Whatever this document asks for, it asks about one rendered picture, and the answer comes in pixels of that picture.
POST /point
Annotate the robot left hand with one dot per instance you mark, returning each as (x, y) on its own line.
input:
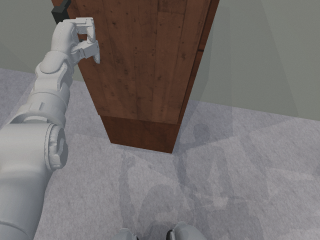
(65, 39)

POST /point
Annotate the robot left forearm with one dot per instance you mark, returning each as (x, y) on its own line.
(49, 98)

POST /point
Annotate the cupboard door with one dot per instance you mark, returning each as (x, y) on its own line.
(147, 50)

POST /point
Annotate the handle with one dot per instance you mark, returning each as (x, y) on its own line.
(60, 13)

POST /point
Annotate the robot left upper arm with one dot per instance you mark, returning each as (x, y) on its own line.
(29, 154)

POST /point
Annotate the robot right thigh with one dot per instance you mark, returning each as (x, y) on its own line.
(186, 232)

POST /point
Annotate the robot left shin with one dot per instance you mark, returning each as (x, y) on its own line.
(124, 230)

